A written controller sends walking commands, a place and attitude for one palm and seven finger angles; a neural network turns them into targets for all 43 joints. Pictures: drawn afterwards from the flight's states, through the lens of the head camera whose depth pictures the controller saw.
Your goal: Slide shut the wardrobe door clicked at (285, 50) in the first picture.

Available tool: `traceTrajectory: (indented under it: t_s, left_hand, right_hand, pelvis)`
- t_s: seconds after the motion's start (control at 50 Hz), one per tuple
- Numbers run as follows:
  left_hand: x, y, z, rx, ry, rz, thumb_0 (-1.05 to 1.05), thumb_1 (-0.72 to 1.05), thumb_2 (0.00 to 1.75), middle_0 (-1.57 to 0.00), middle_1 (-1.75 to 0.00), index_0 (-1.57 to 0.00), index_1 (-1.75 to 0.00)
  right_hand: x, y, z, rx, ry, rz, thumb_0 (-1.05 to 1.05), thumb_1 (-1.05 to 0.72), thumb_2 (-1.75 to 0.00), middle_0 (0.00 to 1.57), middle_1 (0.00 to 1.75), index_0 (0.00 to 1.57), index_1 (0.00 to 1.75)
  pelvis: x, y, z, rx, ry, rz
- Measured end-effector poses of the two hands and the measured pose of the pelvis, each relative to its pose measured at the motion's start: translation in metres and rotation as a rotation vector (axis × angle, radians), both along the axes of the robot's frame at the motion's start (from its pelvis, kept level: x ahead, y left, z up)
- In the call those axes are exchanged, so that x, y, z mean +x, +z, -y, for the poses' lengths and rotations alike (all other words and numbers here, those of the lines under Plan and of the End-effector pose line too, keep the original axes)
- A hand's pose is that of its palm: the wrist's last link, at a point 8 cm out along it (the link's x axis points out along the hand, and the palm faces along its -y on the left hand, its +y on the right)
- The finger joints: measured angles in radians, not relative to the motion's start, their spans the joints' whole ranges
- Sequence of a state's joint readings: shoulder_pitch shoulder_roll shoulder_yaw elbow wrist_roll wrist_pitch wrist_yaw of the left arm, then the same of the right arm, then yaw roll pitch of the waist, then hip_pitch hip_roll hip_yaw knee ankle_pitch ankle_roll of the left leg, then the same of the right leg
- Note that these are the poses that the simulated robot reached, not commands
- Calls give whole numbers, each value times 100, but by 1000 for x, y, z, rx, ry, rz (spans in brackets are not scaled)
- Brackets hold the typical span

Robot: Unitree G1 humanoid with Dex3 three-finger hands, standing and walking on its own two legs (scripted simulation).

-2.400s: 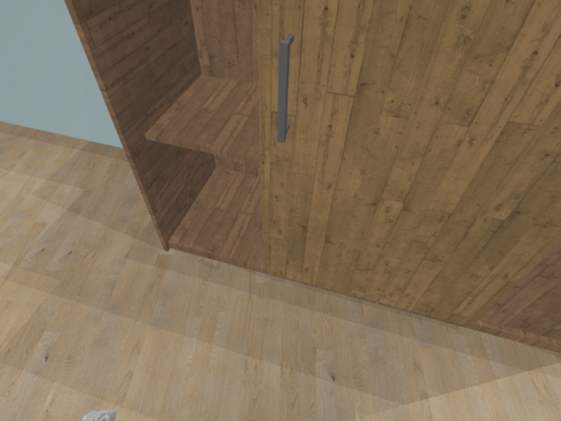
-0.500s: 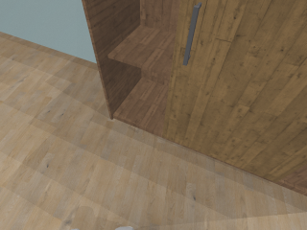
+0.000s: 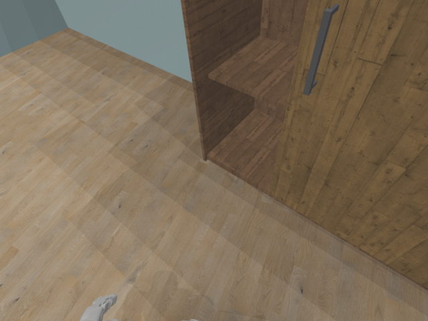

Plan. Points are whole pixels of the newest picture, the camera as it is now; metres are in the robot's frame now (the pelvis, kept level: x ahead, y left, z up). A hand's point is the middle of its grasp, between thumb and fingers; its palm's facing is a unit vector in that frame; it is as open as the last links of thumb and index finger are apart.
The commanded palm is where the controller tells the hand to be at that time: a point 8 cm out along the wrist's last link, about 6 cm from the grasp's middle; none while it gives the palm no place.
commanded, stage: walk to a spot facing it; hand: right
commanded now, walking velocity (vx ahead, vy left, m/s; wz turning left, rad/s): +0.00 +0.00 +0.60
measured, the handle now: (319, 53) +0.73 -0.26 +0.11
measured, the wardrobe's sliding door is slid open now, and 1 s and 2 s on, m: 0.44 0.44 0.44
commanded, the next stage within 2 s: none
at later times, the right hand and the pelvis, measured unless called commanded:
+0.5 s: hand (286, 312) +0.17 -0.13 -0.16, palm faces -0.36 +0.90 -0.23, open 7.4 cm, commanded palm none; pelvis -0.01 +0.02 -0.01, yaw +20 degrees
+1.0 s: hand (290, 297) +0.20 -0.15 -0.17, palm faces -0.53 +0.83 -0.17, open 7.4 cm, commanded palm none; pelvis +0.05 +0.00 +0.01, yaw +38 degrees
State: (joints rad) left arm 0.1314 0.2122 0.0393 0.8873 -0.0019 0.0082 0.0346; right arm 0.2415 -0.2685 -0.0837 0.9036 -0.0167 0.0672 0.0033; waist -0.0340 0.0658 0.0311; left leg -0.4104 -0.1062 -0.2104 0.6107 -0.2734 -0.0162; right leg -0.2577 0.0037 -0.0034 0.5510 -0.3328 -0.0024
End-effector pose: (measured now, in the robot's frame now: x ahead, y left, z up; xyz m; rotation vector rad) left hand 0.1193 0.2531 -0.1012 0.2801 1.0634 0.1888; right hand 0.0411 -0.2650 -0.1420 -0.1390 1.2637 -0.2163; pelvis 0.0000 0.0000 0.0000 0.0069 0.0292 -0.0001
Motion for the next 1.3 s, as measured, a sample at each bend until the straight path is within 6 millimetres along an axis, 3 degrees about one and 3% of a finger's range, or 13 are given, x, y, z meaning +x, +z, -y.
traceTrajectory:
  t_s: [0.12,0.24,0.38,0.52,0.58,0.66,0.8,0.92,1.02,1.1,1.18,1.3]
  left_hand:
    - [-54,10,17,4,72,-55,0,90,90,-20,-30,-20,-30]
    - [-110,3,26,-30,200,-117,1,90,90,-20,-30,-20,-30]
    - [-184,-16,25,-90,376,-229,1,90,90,-20,-30,-20,-30]
    - [-243,-46,2,-143,514,-316,1,90,90,-20,-30,-20,-30]
    - [-244,-42,-8,-136,548,-308,1,91,90,-20,-30,-20,-29]
    - [-226,-32,-20,-120,573,-221,1,91,90,-19,-30,-20,-29]
    - [-182,-14,-26,-83,570,-82,1,91,90,-19,-30,-20,-29]
    - [-144,-1,-16,-12,580,24,1,91,90,-20,-30,-20,-29]
    - [-153,10,13,-18,665,-3,0,90,90,-20,-30,-20,-30]
    - [-173,8,42,-65,760,-102,0,90,90,-20,-30,-20,-30]
    - [-193,1,74,-133,868,-208,0,90,90,-20,-30,-20,-30]
    - [-216,-9,117,-253,1029,-361,1,90,90,-20,-30,-20,-30]
  right_hand:
    - [32,10,23,2,89,46,0,-91,-90,20,29,20,30]
    - [58,14,15,18,187,36,0,-92,-90,19,29,19,30]
    - [98,16,-31,32,346,31,0,-92,-90,19,29,19,30]
    - [142,18,-94,2,504,137,0,-91,-90,20,29,20,30]
    - [145,24,-107,-6,528,149,0,-91,-90,20,29,20,30]
    - [144,28,-115,-4,568,123,0,-91,-90,20,29,20,30]
    - [145,21,-105,29,597,84,0,-91,-90,20,30,20,30]
    - [160,-3,-75,45,599,13,0,-91,-90,20,30,20,30]
    - [191,1,-76,54,665,-46,1,-91,-90,20,29,20,30]
    - [223,6,-95,67,715,-39,1,-91,-90,20,29,19,30]
    - [254,5,-127,76,778,-49,1,-92,-90,19,29,19,30]
    - [301,-1,-210,101,919,-50,1,-92,-90,19,29,19,30]
  pelvis:
    - [-5,11,15,27,77,29]
    - [-7,13,21,32,161,38]
    - [-11,9,10,17,269,26]
    - [-16,-8,-17,8,361,17]
    - [-17,-3,-22,6,398,26]
    - [-16,4,-25,-3,451,27]
    - [1,7,-17,7,526,20]
    - [33,-2,-2,19,599,21]
    - [59,10,-2,44,671,28]
    - [79,17,-9,55,721,23]
    - [98,16,-21,54,773,22]
    - [122,8,-52,45,851,25]
